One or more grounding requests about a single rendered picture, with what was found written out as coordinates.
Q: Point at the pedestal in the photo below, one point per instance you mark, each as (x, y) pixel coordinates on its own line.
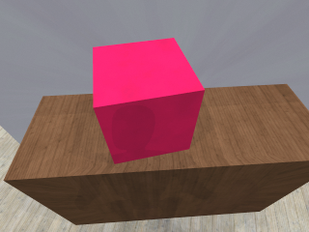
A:
(249, 149)

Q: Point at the carton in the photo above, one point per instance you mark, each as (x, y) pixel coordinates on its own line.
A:
(146, 97)

